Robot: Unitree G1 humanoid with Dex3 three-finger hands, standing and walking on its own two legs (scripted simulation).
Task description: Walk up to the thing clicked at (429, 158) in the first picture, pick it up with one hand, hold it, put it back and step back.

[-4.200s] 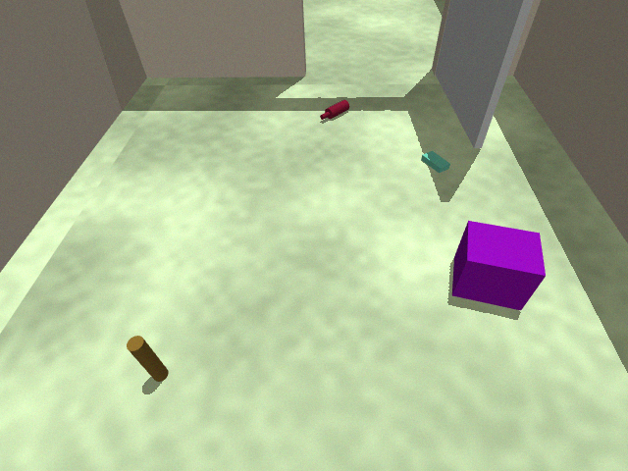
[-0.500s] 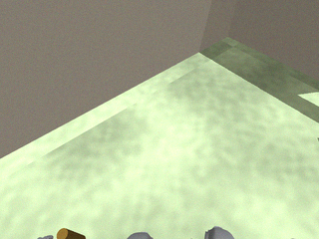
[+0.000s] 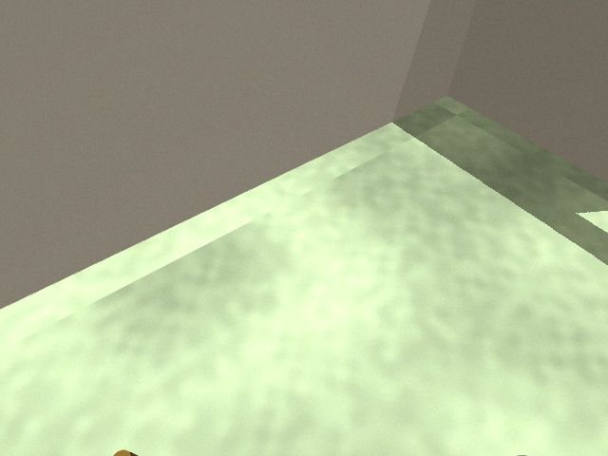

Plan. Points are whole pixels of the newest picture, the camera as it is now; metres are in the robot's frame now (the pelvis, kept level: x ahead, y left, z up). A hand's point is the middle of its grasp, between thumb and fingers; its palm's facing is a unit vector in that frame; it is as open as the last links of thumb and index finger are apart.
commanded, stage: walk up
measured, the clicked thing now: out of the picture -0.02 -1.14 -0.74
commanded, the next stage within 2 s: stand in 0.46 s
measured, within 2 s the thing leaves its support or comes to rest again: neither
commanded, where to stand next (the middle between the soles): +0.05 +0.00 m, yaw -4 degrees
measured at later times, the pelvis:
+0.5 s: pelvis +0.02 -0.01 +0.02, yaw +0 degrees
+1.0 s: pelvis +0.01 -0.03 +0.02, yaw +0 degrees
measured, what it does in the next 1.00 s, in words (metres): stands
